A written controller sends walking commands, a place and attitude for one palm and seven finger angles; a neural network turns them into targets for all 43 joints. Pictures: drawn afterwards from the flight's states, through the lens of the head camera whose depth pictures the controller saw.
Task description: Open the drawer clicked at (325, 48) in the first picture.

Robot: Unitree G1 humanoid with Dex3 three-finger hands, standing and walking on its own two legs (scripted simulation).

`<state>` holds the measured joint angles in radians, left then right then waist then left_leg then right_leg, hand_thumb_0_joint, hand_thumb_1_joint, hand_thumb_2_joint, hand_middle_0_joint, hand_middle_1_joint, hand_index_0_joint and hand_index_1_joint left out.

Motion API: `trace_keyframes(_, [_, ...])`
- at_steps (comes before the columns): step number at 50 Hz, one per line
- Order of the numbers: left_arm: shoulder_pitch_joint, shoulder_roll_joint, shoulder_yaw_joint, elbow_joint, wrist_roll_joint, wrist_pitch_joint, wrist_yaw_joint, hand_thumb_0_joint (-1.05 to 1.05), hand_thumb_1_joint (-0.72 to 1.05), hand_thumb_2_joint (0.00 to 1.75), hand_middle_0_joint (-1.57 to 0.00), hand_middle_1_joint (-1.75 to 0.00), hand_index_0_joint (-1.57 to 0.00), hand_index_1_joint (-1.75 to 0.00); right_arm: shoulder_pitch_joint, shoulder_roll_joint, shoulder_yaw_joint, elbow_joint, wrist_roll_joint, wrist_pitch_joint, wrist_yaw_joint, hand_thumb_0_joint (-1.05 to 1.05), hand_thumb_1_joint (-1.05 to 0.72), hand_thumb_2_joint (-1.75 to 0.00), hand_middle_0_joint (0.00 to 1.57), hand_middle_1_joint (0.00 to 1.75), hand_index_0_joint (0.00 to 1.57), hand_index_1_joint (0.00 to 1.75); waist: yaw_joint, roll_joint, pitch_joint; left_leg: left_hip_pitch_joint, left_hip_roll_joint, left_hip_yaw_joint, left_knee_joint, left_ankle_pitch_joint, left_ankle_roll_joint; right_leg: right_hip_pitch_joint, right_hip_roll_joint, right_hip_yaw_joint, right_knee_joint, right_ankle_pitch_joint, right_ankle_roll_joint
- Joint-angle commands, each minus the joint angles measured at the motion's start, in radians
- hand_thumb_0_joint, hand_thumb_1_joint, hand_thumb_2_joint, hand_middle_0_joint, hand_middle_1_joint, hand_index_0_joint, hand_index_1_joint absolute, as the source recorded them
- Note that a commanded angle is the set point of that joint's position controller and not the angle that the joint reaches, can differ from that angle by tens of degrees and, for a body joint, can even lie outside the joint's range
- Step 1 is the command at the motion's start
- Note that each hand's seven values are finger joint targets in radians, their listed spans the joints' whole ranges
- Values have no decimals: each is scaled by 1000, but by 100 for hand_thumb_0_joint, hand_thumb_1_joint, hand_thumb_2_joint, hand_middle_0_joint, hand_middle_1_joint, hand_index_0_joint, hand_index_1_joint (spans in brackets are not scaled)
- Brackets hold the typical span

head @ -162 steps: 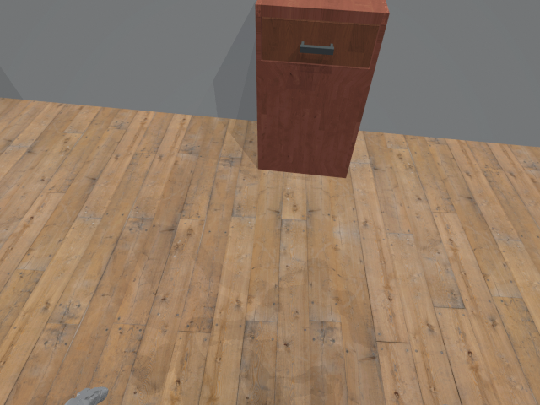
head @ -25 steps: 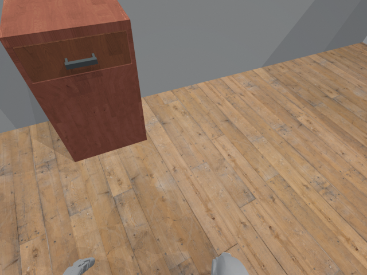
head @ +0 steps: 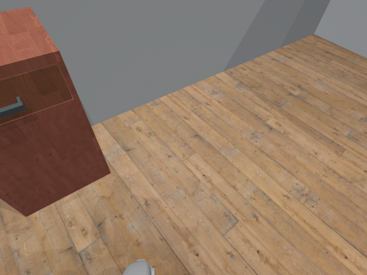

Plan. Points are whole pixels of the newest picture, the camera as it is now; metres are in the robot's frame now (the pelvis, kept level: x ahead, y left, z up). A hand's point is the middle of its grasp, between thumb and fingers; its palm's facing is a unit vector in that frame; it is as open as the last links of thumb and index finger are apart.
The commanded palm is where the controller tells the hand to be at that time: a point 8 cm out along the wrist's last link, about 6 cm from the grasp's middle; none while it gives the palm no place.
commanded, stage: turn to face it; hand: left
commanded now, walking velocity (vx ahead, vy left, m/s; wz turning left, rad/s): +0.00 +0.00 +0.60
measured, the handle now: (1, 108) +0.59 +0.66 -0.07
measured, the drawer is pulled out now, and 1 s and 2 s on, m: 0.00 0.00 0.00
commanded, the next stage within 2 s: take the last steps up to it in 1.28 s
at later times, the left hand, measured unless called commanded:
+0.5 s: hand (106, 262) +0.17 +0.20 -0.16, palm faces +0.19 -0.96 -0.20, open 7.4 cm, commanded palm none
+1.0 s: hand out of the picture +0.00 +0.23 -0.19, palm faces +0.51 -0.82 -0.25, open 7.4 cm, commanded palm none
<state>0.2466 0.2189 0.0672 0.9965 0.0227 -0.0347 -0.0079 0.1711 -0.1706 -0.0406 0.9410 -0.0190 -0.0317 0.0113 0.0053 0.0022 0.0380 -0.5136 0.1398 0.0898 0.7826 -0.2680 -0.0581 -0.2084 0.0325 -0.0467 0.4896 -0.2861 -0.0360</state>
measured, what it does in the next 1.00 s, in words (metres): steps on the spot, turning left: left foot, then right foot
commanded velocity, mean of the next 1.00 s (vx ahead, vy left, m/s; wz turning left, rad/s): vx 0.00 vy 0.00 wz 0.54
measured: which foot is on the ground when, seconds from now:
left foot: up 0.00-0.06, down 0.08-0.52, up 0.54-0.92, down 0.94-1.00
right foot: down 0.00-0.08, up 0.10-0.50, down 0.52-0.94, up 0.96-1.00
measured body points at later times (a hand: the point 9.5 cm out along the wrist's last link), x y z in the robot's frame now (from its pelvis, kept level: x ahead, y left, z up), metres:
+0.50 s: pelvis +0.10 +0.01 +0.00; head +0.13 +0.01 +0.45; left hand +0.16 +0.25 -0.14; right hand +0.14 -0.23 -0.16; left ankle +0.11 +0.13 -0.74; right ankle +0.13 -0.11 -0.73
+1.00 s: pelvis +0.08 +0.03 -0.01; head +0.11 +0.08 +0.43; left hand -0.03 +0.28 -0.17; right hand +0.34 -0.13 -0.12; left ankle +0.05 +0.12 -0.74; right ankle +0.12 -0.11 -0.71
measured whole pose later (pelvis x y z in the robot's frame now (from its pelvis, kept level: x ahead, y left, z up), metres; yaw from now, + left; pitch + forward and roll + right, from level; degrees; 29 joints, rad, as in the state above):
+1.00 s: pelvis +0.08 +0.03 -0.01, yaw +28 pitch +0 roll +0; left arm 0.27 0.28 0.06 0.95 0.02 0.05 0.02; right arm 0.08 -0.25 -0.05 0.88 -0.01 0.03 0.03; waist 0.04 -0.07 0.09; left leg -0.31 0.02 0.12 0.65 -0.32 0.04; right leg -0.35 -0.18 -0.18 0.88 -0.52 0.07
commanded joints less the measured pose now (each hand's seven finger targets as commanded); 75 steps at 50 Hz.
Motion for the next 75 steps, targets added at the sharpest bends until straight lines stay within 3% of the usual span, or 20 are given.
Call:
trace_keyframes(1, [2, 139, 34, -58, -6, -9, 8, 0, 90, 90, -20, -30, -20, -30, 99, -86, -19, -15, -2, -26, -9, 0, -90, -90, 20, 30, 20, 30, -35, -111, -31, 266, -64, 41, -220, 94, 8, -69, -204, 182, -113, 186, -98])
trace_keyframes(2, [13, 110, 24, -50, -9, -6, 11, 0, 90, 90, -20, -30, -20, -30, 170, -112, -20, 17, -4, -32, -14, 0, -90, -90, 20, 30, 20, 30, -60, -48, -66, 381, -51, 15, -304, 137, 20, -74, -159, 134, 3, 202, -67])
trace_keyframes(4, [117, 9, -4, -40, -17, -6, 11, 0, 90, 90, -20, -30, -20, -30, 290, -259, -40, 45, -17, -28, -19, 0, -90, -90, 20, 30, 20, 30, -64, 332, -152, 576, 309, -410, -458, 362, 198, -296, 0, -41, 467, -327, 29])
trace_keyframes(5, [96, 44, -5, -32, -6, -1, 23, 0, 90, 90, -20, -30, -20, -30, 261, -226, -29, 48, -12, -19, -28, 0, -90, -90, 20, 30, 20, 30, -71, 303, -129, 496, 309, -461, -513, 285, 227, -307, -32, 30, 571, -349, 33])
trace_keyframes(10, [69, 15, -17, 3, -7, 16, 15, 0, 90, 90, -20, -30, -20, -30, 86, -143, -2, 33, 0, -22, -35, 0, -90, -90, 20, 30, 20, 30, 10, 145, -65, 322, 127, -213, -493, 492, 214, -214, -110, 16, 479, -151, 76])
trace_keyframes(23, [15, 36, 13, -82, -19, 38, 38, 0, 90, 90, -20, -30, -20, -30, 61, -208, -65, -7, 0, 41, -24, 0, -90, -90, 20, 30, 20, 30, 14, 138, -104, 226, 56, -354, -368, 372, 196, -10, -51, -3, 59, 8, 94])
trace_keyframes(24, [50, 54, 19, -80, -17, 31, 42, 0, 90, 90, -20, -30, -20, -30, 51, -193, -66, -16, 5, 41, -21, 0, -90, -90, 20, 30, 20, 30, 32, 88, -115, 158, 17, -334, -312, 286, 156, 97, -83, 19, -81, 93, 89])
trace_keyframes(26, [68, 207, 44, -104, 4, 24, 50, 0, 90, 90, -20, -30, -20, -30, 62, -97, -56, -63, 9, 44, -12, 0, -90, -90, 20, 30, 20, 30, 42, -313, -103, -111, -193, -73, 64, -288, 25, 199, -507, 373, -240, 172, -76])
trace_keyframes(32, [-57, 107, 12, -151, -2, 21, 49, 0, 90, 90, -20, -30, -20, -30, 66, -115, -63, -28, -4, 85, 8, 0, -90, -90, 20, 30, 20, 30, -23, -165, -16, -80, -85, -72, 430, -115, -10, 29, -366, 35, -170, 320, -71])
trace_keyframes(42, [47, 205, 31, -124, 10, 36, 39, 0, 90, 90, -20, -30, -20, -30, -97, -119, -34, -103, 7, 74, 18, 0, -90, -90, 20, 30, 20, 30, 45, -224, -65, 76, -104, 34, 1, -170, 6, 135, -407, -54, -67, 510, -78])
trace_keyframes(45, [30, 214, 38, -119, 2, 43, 34, 0, 90, 90, -20, -30, -20, -30, -27, -155, -38, -96, 4, 61, 14, 0, -90, -90, 20, 30, 20, 30, -1, -172, -110, 280, -110, 61, -263, 2, 27, 71, -386, -125, 66, 467, -9])
trace_keyframes(46, [30, 194, 36, -130, -6, 47, 29, 0, 90, 90, -20, -30, -20, -30, 36, -220, -55, -82, 0, 51, 13, 0, -90, -90, 20, 30, 20, 30, -42, -35, -159, 472, -35, -27, -365, 190, 60, -65, -348, -156, 223, 346, 44])
trace_keyframes(47, [16, 125, 21, -173, -12, 48, 20, 0, 90, 90, -20, -30, -20, -30, 99, -340, -82, -82, -6, 42, 7, 0, -90, -90, 20, 30, 20, 30, -76, 283, -179, 626, 241, -391, -392, 594, 201, -350, -199, -180, 455, -217, 127])
trace_keyframes(48, [-49, 123, 2, -195, 0, 61, 31, 0, 90, 90, -20, -30, -20, -30, 152, -366, -84, -55, 5, 50, 0, 0, -90, -90, 20, 30, 20, 30, -99, 265, -184, 572, 308, -395, -403, 679, 273, -370, -176, -59, 579, -399, 120])
trace_keyframes(54, [15, 119, 14, -95, -3, 69, 19, 0, 90, 90, -20, -30, -20, -30, -36, -236, -43, -89, 4, 34, -24, 0, -90, -90, 20, 30, 20, 30, -7, 135, -86, 401, 106, -198, -443, 501, 210, -312, -153, 15, 636, -107, 125])
trace_keyframes(63, [-55, 85, 2, -114, -7, 69, 30, 0, 90, 90, -20, -30, -20, -30, 50, -218, -48, -37, -2, 40, -27, 0, -90, -90, 20, 30, 20, 30, -40, 133, -78, 437, 115, -299, -454, 449, 244, -258, -111, 21, 405, -155, 122])
trace_keyframes(70, [61, 58, -7, -65, -15, 41, 44, 0, 90, 90, -20, -30, -20, -30, 26, -182, -44, -7, 3, 44, -22, 0, -90, -90, 20, 30, 20, 30, 23, 86, -116, 265, 46, -314, -368, 274, 178, 86, -82, 3, -55, 63, 92])
trace_keyframes(72, [88, 163, 8, -46, 6, 18, 49, 0, 90, 90, -20, -30, -20, -30, 64, -69, -21, -11, 15, 37, -13, 0, -90, -90, 20, 30, 20, 30, 23, -247, -95, 6, -155, -118, -133, -174, 57, 248, -373, 330, -266, -79, -15])
trace_keyframes(73, [94, 202, 12, -65, 4, 26, 44, 0, 90, 90, -20, -30, -20, -30, 27, -102, -30, -32, 3, 48, -8, 0, -90, -90, 20, 30, 20, 30, 52, -228, -33, -21, -153, -106, 19, -298, 47, 123, -478, 401, -337, -250, -95])
trace_keyframes(75, [86, 144, 8, -49, -1, 12, 42, 0, 90, 90, -20, -30, -20, -30, -2, -130, -42, -14, -11, 56, -1, 0, -90, -90, 20, 30, 20, 30, 42, -235, 69, -89, -113, -136, 205, -191, 59, 37, -415, 401, -380, -322, -91])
